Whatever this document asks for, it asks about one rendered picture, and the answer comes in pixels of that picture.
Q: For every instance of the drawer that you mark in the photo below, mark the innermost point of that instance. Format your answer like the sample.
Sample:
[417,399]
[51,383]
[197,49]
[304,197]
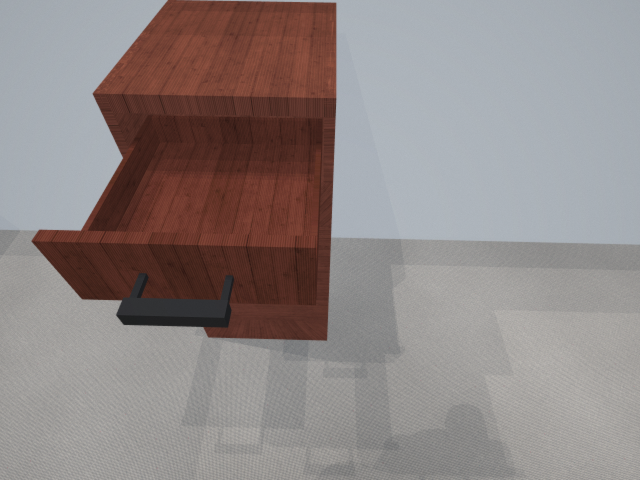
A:
[196,198]

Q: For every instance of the handle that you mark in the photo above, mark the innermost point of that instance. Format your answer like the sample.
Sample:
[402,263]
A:
[175,312]

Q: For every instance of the cabinet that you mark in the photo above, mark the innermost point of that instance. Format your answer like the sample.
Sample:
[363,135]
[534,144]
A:
[238,59]

